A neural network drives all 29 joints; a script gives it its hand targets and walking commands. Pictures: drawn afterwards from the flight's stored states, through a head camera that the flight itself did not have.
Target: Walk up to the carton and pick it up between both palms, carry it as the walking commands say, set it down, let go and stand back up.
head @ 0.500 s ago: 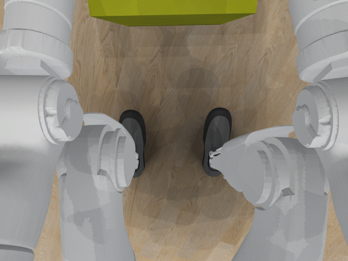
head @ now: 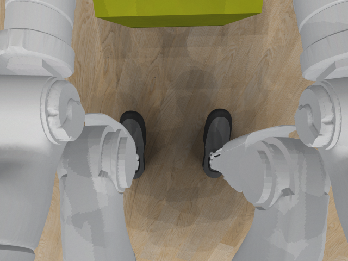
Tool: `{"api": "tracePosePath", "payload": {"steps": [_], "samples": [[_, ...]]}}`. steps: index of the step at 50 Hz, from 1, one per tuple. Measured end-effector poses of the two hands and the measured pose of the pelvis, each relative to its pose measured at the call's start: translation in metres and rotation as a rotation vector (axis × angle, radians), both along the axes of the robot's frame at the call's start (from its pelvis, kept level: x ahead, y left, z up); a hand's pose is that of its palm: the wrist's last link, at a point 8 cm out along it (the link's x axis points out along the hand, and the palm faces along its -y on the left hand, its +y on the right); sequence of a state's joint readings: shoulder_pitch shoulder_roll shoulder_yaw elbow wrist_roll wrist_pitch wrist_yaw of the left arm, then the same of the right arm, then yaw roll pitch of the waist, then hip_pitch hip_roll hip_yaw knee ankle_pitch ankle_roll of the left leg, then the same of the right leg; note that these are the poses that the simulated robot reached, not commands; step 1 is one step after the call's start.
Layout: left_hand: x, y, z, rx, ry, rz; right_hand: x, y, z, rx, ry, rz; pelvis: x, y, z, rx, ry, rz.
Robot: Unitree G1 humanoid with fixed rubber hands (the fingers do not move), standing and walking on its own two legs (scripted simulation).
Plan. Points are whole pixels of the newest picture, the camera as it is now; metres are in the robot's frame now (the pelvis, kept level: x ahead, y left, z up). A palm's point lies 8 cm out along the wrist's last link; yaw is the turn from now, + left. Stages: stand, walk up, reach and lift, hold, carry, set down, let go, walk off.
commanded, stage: reach and lift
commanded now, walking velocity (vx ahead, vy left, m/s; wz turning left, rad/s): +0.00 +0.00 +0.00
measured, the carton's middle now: out of the picture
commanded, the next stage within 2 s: none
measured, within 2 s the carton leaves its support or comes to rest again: leaves its support in 0.10 s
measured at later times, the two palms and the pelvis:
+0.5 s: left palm out of the picture +0.58 +0.15 -0.11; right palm out of the picture +0.59 -0.16 -0.12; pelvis -0.01 +0.00 +0.00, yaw +0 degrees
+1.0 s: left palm out of the picture +0.57 +0.14 -0.07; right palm out of the picture +0.58 -0.16 -0.07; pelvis -0.02 +0.00 +0.02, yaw -1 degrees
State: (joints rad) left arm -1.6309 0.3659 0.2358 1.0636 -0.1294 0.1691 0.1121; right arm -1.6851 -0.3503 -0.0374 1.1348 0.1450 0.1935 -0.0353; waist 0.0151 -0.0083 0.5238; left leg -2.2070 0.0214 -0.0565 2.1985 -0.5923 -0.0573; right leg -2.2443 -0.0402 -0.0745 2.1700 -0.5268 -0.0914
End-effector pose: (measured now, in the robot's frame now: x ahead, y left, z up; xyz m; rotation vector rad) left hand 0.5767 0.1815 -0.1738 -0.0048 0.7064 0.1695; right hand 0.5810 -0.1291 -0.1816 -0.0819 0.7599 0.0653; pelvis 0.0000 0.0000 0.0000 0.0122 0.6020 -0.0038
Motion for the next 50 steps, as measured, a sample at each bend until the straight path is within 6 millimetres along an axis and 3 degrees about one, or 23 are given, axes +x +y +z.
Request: {"api": "tracePosePath", "payload": {"steps": [7, 13, 20, 31, 41, 50], "samples": [[0.001, -0.020, 0.009, -0.017, -0.003, -0.005, -0.001, -0.015, 0.007, -0.059, 0.006, -0.060, -0.004, 0.000, -0.001, 0.001, -0.013, -0.001], [0.003, -0.031, 0.030, -0.007, -0.029, -0.001, 0.003, -0.026, 0.030, -0.058, -0.023, -0.068, -0.009, -0.001, -0.002, 0.006, -0.043, -0.006], [0.006, -0.034, 0.061, -0.003, -0.056, -0.001, 0.004, -0.028, 0.058, -0.055, -0.046, -0.073, -0.013, -0.001, 0.000, 0.008, -0.085, -0.010], [0.008, -0.035, 0.057, -0.001, -0.011, 0.005, 0.005, -0.028, 0.056, -0.059, 0.008, -0.073, -0.009, -0.001, 0.003, 0.008, -0.081, -0.012], [0.012, -0.037, 0.102, 0.003, -0.084, 0.020, 0.011, -0.029, 0.105, -0.062, -0.067, -0.081, -0.012, 0.000, 0.009, 0.007, -0.134, -0.017], [-0.006, -0.037, 0.102, -0.004, -0.041, 0.031, -0.001, -0.028, 0.111, -0.060, -0.023, -0.082, -0.019, -0.001, 0.017, 0.006, -0.143, -0.018]]}}
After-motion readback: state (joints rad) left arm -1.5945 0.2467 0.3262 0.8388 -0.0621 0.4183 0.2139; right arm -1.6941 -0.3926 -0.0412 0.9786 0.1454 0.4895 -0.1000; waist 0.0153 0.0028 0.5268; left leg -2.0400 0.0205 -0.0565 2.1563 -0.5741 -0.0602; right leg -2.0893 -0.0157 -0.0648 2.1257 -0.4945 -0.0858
